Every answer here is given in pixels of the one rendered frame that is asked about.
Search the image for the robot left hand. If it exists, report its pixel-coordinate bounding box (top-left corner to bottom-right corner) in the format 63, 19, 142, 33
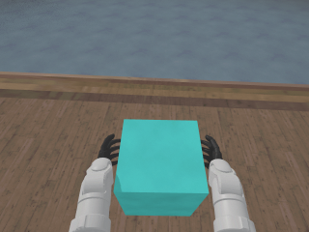
98, 133, 121, 166

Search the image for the robot right hand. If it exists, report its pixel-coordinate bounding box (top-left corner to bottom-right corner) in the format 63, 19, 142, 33
200, 134, 223, 169

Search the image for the robot left forearm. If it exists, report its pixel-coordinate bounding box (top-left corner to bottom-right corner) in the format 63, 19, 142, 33
69, 158, 114, 232

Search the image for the carton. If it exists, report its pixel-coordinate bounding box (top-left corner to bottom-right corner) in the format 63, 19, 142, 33
113, 119, 209, 217

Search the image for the robot right forearm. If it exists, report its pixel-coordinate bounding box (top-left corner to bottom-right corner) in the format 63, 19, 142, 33
208, 159, 256, 232

